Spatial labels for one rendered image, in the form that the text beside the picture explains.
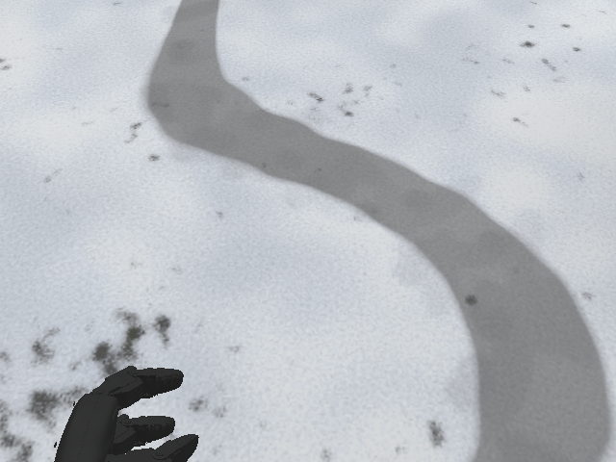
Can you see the robot left hand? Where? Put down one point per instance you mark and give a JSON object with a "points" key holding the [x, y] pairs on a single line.
{"points": [[94, 432]]}

